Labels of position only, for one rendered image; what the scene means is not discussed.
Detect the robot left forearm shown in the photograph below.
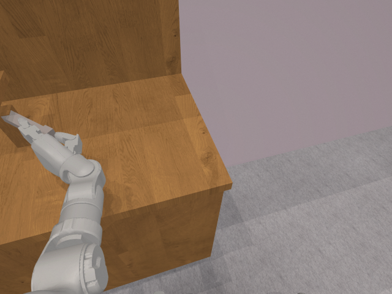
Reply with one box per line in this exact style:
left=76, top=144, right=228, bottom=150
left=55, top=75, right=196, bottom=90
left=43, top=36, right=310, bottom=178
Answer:
left=31, top=154, right=106, bottom=292

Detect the counter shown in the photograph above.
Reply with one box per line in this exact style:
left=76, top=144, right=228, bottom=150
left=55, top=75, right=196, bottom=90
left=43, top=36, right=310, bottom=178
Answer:
left=0, top=0, right=233, bottom=294

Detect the left robot upper arm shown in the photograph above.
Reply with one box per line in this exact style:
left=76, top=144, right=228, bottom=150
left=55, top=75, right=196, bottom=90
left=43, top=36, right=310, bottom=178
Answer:
left=24, top=242, right=108, bottom=294

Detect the tap lever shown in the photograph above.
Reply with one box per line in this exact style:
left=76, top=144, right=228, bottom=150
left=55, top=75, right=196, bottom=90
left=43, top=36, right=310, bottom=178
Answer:
left=1, top=110, right=56, bottom=138

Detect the left robot hand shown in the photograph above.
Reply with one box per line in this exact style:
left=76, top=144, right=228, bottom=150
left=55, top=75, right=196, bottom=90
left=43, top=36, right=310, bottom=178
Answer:
left=18, top=117, right=82, bottom=177

